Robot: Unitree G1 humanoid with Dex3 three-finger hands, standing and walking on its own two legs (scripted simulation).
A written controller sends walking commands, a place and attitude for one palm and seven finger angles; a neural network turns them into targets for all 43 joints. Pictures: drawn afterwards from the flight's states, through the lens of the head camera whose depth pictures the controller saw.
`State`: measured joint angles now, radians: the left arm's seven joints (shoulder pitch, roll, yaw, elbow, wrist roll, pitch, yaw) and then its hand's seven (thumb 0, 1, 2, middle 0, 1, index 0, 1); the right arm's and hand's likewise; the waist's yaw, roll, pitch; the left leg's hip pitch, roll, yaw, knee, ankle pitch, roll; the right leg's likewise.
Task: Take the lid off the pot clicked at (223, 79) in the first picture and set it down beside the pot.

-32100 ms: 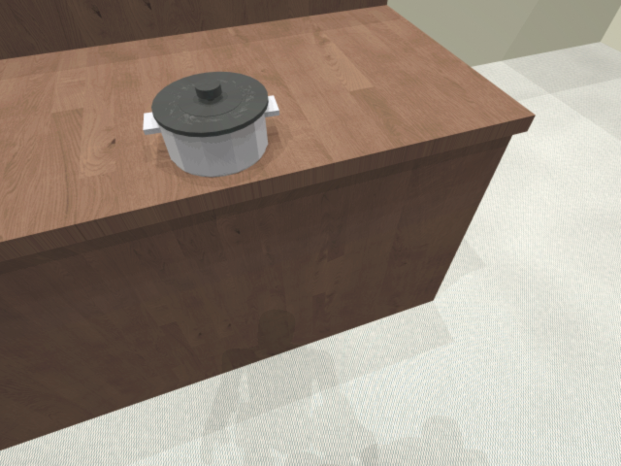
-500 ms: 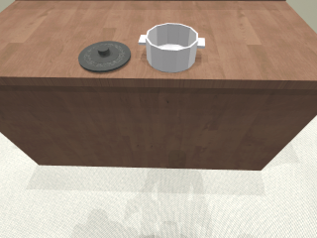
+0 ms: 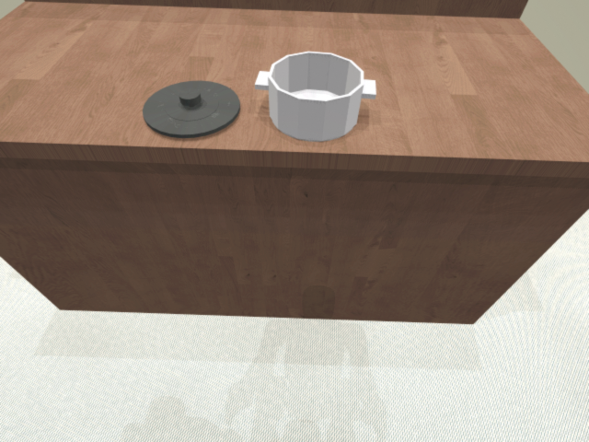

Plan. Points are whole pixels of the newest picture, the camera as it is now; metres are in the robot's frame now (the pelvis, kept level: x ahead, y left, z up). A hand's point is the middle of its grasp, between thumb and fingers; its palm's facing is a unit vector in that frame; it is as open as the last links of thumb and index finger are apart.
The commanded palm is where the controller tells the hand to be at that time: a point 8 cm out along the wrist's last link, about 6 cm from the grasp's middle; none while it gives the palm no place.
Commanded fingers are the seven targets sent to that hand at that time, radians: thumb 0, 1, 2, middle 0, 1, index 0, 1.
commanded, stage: let the arm hang, fingers relaxed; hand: left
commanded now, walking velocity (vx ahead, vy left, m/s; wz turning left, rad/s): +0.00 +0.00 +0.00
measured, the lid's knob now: (190, 97) +0.71 +0.25 +0.07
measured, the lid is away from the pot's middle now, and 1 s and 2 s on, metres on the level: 0.25 0.25 0.25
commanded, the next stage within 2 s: look to check the result in 0.84 s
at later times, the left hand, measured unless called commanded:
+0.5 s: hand out of the picture -0.01 +0.17 -0.18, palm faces +0.04 -0.98 -0.20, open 7.3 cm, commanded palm none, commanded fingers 0.00 0.90 0.90 -0.20 -0.30 -0.20 -0.30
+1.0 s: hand out of the picture -0.02 +0.16 -0.18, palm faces +0.05 -0.98 -0.19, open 7.3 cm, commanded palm none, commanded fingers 0.00 0.90 0.90 -0.20 -0.30 -0.20 -0.30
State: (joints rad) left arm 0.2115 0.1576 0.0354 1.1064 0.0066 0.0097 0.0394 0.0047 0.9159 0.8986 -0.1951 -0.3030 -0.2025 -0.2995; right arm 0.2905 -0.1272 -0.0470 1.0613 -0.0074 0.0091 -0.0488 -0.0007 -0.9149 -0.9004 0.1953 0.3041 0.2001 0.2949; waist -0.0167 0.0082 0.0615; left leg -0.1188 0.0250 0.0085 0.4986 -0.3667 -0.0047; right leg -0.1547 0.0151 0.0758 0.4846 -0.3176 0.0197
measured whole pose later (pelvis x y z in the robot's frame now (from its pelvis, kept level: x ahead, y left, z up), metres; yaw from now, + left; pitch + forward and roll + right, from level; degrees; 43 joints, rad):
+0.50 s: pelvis -0.02 +0.00 +0.00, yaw +0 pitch -1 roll -1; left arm 0.24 0.14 0.03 1.13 0.01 0.01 0.04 0.01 0.92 0.90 -0.19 -0.30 -0.20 -0.30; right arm 0.32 -0.11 -0.04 1.08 -0.01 0.01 -0.05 0.00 -0.91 -0.90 0.20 0.30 0.20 0.29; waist -0.02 0.01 0.07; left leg -0.14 0.03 0.00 0.49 -0.33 -0.01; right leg -0.17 0.02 0.07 0.47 -0.28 0.02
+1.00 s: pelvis -0.03 -0.01 +0.00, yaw +1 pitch -1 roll -1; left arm 0.25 0.14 0.03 1.14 0.01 0.00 0.04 0.01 0.92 0.90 -0.19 -0.30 -0.20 -0.30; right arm 0.30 -0.11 -0.04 1.09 -0.01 0.00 -0.05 0.00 -0.91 -0.90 0.20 0.30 0.20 0.29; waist -0.01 0.01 0.07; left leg -0.15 0.03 0.00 0.49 -0.32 -0.01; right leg -0.18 0.02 0.07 0.47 -0.27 0.02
